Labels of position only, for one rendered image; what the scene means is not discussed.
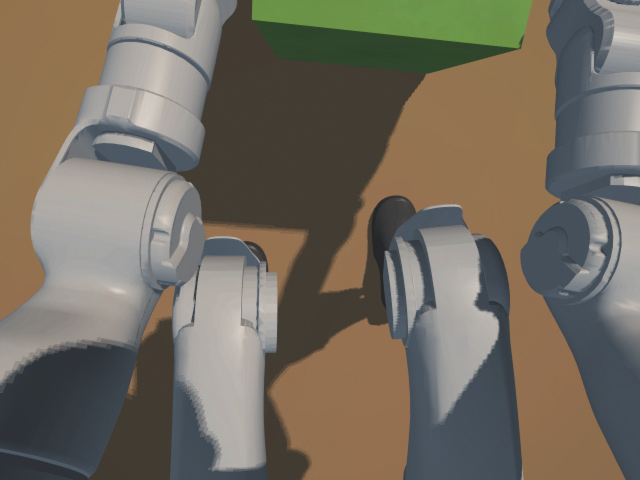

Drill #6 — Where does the robot right forearm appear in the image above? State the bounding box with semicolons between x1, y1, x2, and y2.
545;0;640;205

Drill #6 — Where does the left robot upper arm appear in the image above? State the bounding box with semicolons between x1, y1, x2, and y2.
0;157;206;480

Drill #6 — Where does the right robot upper arm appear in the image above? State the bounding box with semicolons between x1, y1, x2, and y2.
520;196;640;480

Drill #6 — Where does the left robot thigh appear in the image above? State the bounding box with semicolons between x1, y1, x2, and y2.
170;255;277;480

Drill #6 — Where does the robot left forearm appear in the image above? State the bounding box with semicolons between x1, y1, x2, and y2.
31;0;237;257

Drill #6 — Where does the right robot shin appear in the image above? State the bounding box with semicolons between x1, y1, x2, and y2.
389;204;510;317

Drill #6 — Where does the carton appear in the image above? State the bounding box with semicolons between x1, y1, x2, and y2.
252;0;532;74

